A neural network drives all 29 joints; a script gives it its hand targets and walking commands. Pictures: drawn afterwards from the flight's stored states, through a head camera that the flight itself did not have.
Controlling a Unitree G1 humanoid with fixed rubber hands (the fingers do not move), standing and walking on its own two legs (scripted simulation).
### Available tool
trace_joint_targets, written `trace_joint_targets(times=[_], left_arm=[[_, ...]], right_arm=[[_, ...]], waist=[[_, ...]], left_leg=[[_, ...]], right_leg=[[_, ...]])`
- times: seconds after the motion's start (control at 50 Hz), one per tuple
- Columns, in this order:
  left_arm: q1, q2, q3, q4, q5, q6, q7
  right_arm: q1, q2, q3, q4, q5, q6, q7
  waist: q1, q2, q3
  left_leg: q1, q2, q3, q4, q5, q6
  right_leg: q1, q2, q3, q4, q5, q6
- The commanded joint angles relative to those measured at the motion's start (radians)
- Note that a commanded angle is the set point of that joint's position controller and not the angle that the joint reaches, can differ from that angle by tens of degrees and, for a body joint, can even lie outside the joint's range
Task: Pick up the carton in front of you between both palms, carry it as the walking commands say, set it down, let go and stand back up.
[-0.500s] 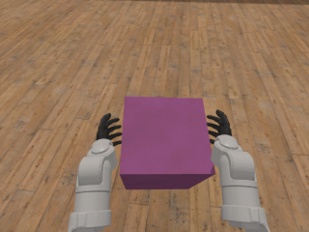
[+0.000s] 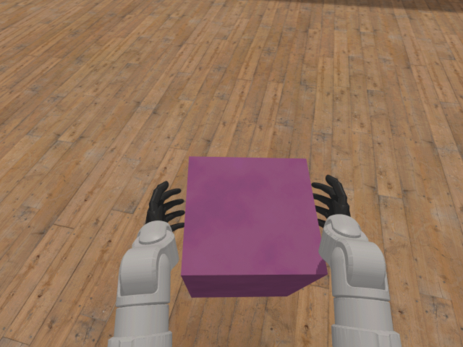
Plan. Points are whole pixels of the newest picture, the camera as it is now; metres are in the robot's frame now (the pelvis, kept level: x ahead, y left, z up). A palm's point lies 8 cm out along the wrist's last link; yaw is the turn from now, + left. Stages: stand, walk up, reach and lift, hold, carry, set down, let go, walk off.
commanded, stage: carry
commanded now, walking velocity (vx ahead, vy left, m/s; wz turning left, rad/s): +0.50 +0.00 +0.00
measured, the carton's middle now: (243, 234) +0.34 +0.01 -0.03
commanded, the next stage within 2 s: none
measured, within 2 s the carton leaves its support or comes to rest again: neither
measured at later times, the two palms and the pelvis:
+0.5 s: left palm (164, 120) +0.55 +0.18 +0.08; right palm (302, 123) +0.53 -0.11 +0.09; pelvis +0.29 +0.06 +0.00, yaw -4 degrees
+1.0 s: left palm (198, 52) +0.84 +0.14 +0.09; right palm (302, 49) +0.85 -0.15 +0.09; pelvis +0.59 +0.00 +0.01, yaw -1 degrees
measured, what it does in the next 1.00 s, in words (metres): walks ahead: left foot, then right foot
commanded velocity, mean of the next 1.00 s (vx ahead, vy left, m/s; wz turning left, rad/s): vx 0.50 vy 0.00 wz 0.00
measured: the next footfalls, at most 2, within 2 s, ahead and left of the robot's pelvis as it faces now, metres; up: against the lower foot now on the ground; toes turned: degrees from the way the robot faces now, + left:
left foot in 0.28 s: +0.32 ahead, +0.14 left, +0.00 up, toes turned +8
right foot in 0.74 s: +0.62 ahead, -0.09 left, +0.00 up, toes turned -13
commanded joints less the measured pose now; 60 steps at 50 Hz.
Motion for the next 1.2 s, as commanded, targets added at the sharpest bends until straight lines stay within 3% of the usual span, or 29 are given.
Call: trace_joint_targets(times=[0.0, 0.1, 0.2, 0.24, 0.26, 0.28, 0.3, 0.32, 0.34, 0.38, 0.42, 0.46, 0.54, 0.64, 0.68, 0.72, 0.74, 0.76, 0.78, 0.8, 0.82, 0.84, 0.88, 0.92, 0.96, 1.04, 1.14, 1.18], left_arm=[[-0.476, -0.853, -0.660, -0.161, -0.280, 0.036, -0.156], [-0.374, -0.860, -0.670, -0.243, -0.310, 0.126, -0.185], [-0.252, -0.868, -0.662, -0.343, -0.300, 0.224, -0.199], [-0.223, -0.870, -0.666, -0.386, -0.299, 0.261, -0.203], [-0.202, -0.863, -0.668, -0.402, -0.298, 0.278, -0.206], [-0.196, -0.856, -0.672, -0.428, -0.303, 0.298, -0.209], [-0.217, -0.847, -0.690, -0.471, -0.314, 0.318, -0.212], [-0.255, -0.853, -0.715, -0.494, -0.335, 0.329, -0.217], [-0.276, -0.875, -0.725, -0.497, -0.347, 0.332, -0.224], [-0.275, -0.924, -0.729, -0.490, -0.352, 0.328, -0.234], [-0.263, -0.955, -0.728, -0.484, -0.344, 0.321, -0.235], [-0.240, -0.964, -0.726, -0.479, -0.330, 0.314, -0.231], [-0.209, -0.939, -0.724, -0.489, -0.315, 0.320, -0.218], [-0.219, -0.884, -0.733, -0.503, -0.325, 0.348, -0.219], [-0.224, -0.858, -0.724, -0.494, -0.329, 0.359, -0.220], [-0.202, -0.841, -0.706, -0.474, -0.330, 0.365, -0.221], [-0.184, -0.833, -0.694, -0.465, -0.324, 0.369, -0.222], [-0.195, -0.824, -0.681, -0.438, -0.314, 0.365, -0.223], [-0.190, -0.860, -0.681, -0.442, -0.328, 0.359, -0.229], [-0.204, -0.887, -0.687, -0.476, -0.329, 0.350, -0.235], [-0.231, -0.934, -0.695, -0.487, -0.337, 0.340, -0.241], [-0.264, -0.972, -0.704, -0.504, -0.345, 0.328, -0.247], [-0.297, -1.011, -0.720, -0.528, -0.361, 0.310, -0.256], [-0.281, -1.011, -0.724, -0.536, -0.364, 0.302, -0.263], [-0.263, -0.989, -0.725, -0.543, -0.365, 0.303, -0.265], [-0.225, -0.917, -0.718, -0.559, -0.357, 0.325, -0.254], [-0.207, -0.827, -0.699, -0.537, -0.325, 0.369, -0.229], [-0.226, -0.808, -0.697, -0.530, -0.322, 0.385, -0.221]], right_arm=[[-0.324, 0.862, 0.637, -0.041, 0.221, 0.051, 0.160], [-0.254, 0.893, 0.679, -0.166, 0.237, 0.132, 0.173], [-0.201, 0.896, 0.727, -0.318, 0.308, 0.232, 0.208], [-0.150, 0.894, 0.724, -0.351, 0.326, 0.268, 0.223], [-0.123, 0.892, 0.717, -0.361, 0.328, 0.285, 0.230], [-0.086, 0.872, 0.705, -0.369, 0.325, 0.300, 0.234], [-0.083, 0.869, 0.697, -0.364, 0.321, 0.307, 0.236], [-0.099, 0.881, 0.700, -0.390, 0.330, 0.315, 0.242], [-0.112, 0.906, 0.702, -0.407, 0.340, 0.322, 0.249], [-0.165, 0.946, 0.722, -0.445, 0.357, 0.325, 0.265], [-0.190, 0.964, 0.738, -0.460, 0.375, 0.324, 0.278], [-0.172, 0.959, 0.743, -0.457, 0.386, 0.325, 0.286], [-0.132, 0.922, 0.735, -0.456, 0.378, 0.333, 0.289], [-0.102, 0.873, 0.719, -0.448, 0.341, 0.355, 0.274], [-0.111, 0.853, 0.718, -0.445, 0.333, 0.364, 0.265], [-0.108, 0.838, 0.718, -0.444, 0.329, 0.374, 0.258], [-0.115, 0.823, 0.714, -0.445, 0.329, 0.378, 0.257], [-0.137, 0.830, 0.725, -0.468, 0.329, 0.385, 0.256], [-0.144, 0.850, 0.733, -0.458, 0.340, 0.386, 0.262], [-0.137, 0.901, 0.745, -0.443, 0.346, 0.380, 0.269], [-0.143, 0.946, 0.747, -0.439, 0.351, 0.369, 0.277], [-0.146, 0.988, 0.754, -0.432, 0.356, 0.357, 0.282], [-0.147, 1.039, 0.759, -0.433, 0.352, 0.333, 0.285], [-0.122, 1.049, 0.762, -0.435, 0.342, 0.317, 0.279], [-0.107, 1.036, 0.764, -0.450, 0.330, 0.312, 0.269], [-0.087, 0.972, 0.765, -0.483, 0.328, 0.334, 0.253], [-0.101, 0.867, 0.746, -0.479, 0.338, 0.384, 0.249], [-0.094, 0.842, 0.726, -0.459, 0.340, 0.399, 0.249]], waist=[[-0.005, -0.053, -0.406], [-0.006, -0.158, -0.322], [0.002, -0.145, -0.244], [-0.019, -0.095, -0.257], [-0.030, -0.059, -0.298], [-0.045, 0.110, -0.341], [-0.053, 0.338, -0.355], [-0.055, 0.318, -0.337], [-0.053, 0.238, -0.315], [-0.045, 0.089, -0.299], [-0.041, 0.119, -0.290], [-0.040, 0.154, -0.275], [-0.042, 0.169, -0.214], [-0.047, 0.191, -0.152], [-0.040, 0.193, -0.155], [-0.018, 0.135, -0.244], [0.005, 0.041, -0.303], [0.006, -0.229, -0.385], [-0.002, -0.267, -0.357], [-0.005, -0.201, -0.355], [-0.007, -0.108, -0.355], [-0.010, -0.029, -0.338], [-0.015, -0.047, -0.331], [-0.013, -0.080, -0.319], [-0.012, -0.103, -0.294], [-0.006, -0.114, -0.233], [-0.002, -0.133, -0.166], [-0.022, -0.099, -0.186]], left_leg=[[-0.111, 0.041, -0.007, -0.184, 0.007, -0.017], [-0.073, 0.040, 0.066, -0.412, 0.194, -0.031], [0.028, 0.026, 0.134, -0.579, 0.284, -0.024], [0.230, -0.002, 0.188, -0.656, 0.279, -0.010], [0.408, 0.039, 0.146, -0.632, 0.242, 0.008], [0.548, 0.239, -0.159, -0.714, 0.136, 0.065], [0.713, 0.440, -0.538, -0.781, 0.156, 0.199], [0.704, 0.464, -0.574, -0.778, 0.257, 0.247], [0.649, 0.432, -0.488, -0.764, 0.378, 0.236], [0.549, 0.386, -0.327, -0.793, 0.367, 0.174], [0.479, 0.337, -0.201, -0.838, 0.333, 0.132], [0.469, 0.308, -0.126, -0.865, 0.324, 0.134], [0.493, 0.265, -0.030, -0.865, 0.435, 0.125], [0.526, 0.252, 0.030, -0.825, 0.544, 0.098], [0.528, 0.249, 0.062, -0.743, 0.653, 0.079], [0.413, 0.188, 0.157, -0.473, 0.735, 0.031], [0.259, 0.155, 0.164, -0.250, 0.525, 0.000], [-0.032, 0.034, 0.126, 0.059, 0.230, -0.050], [-0.182, 0.005, 0.009, 0.207, -0.074, -0.030], [-0.214, 0.067, -0.050, 0.274, -0.064, 0.005], [-0.212, 0.102, -0.065, 0.264, -0.019, 0.022], [-0.191, 0.135, -0.074, 0.190, 0.040, 0.026], [-0.124, 0.136, -0.042, 0.056, 0.101, 0.017], [-0.106, 0.124, -0.002, -0.056, 0.126, 0.001], [-0.134, 0.123, 0.026, -0.177, 0.177, -0.014], [-0.128, 0.103, 0.077, -0.397, 0.275, -0.018], [-0.055, 0.079, 0.129, -0.542, 0.325, 0.002], [0.125, 0.039, 0.190, -0.612, 0.290, 0.015]], right_leg=[[0.491, -0.286, 0.295, -0.105, 0.367, -0.091], [0.429, -0.230, 0.157, -0.139, 0.275, -0.052], [0.386, -0.213, 0.092, -0.099, 0.262, -0.026], [0.293, -0.182, 0.036, 0.054, 0.263, 0.005], [0.179, -0.155, -0.009, 0.191, 0.262, 0.029], [0.009, -0.100, -0.053, 0.446, 0.047, 0.078], [-0.287, 0.008, -0.040, 0.649, -0.285, 0.096], [-0.384, -0.020, 0.059, 0.806, -0.390, 0.074], [-0.392, -0.060, 0.096, 0.851, -0.380, 0.056], [-0.353, -0.118, 0.114, 0.781, -0.272, 0.053], [-0.280, -0.110, 0.075, 0.641, -0.197, 0.066], [-0.263, -0.097, 0.038, 0.534, -0.146, 0.083], [-0.262, -0.079, -0.024, 0.303, -0.021, 0.093], [-0.209, -0.052, -0.079, 0.164, 0.061, 0.070], [-0.115, -0.032, -0.104, 0.124, 0.044, 0.051], [0.204, 0.028, -0.165, 0.072, -0.009, 0.043], [0.382, -0.116, 0.040, 0.028, -0.103, 0.025], [0.583, -0.387, 0.535, -0.085, -0.213, -0.120], [0.593, -0.421, 0.644, -0.153, -0.052, -0.163], [0.563, -0.403, 0.523, -0.119, 0.071, -0.151], [0.517, -0.378, 0.430, -0.097, 0.141, -0.129], [0.452, -0.356, 0.350, -0.111, 0.127, -0.095], [0.370, -0.315, 0.227, -0.156, 0.065, -0.050], [0.345, -0.293, 0.160, -0.188, 0.016, -0.055], [0.365, -0.285, 0.129, -0.218, 0.004, -0.070], [0.394, -0.253, 0.055, -0.204, 0.113, -0.056], [0.414, -0.246, 0.008, -0.145, 0.190, -0.019], [0.359, -0.219, -0.051, 0.011, 0.254, 0.012]])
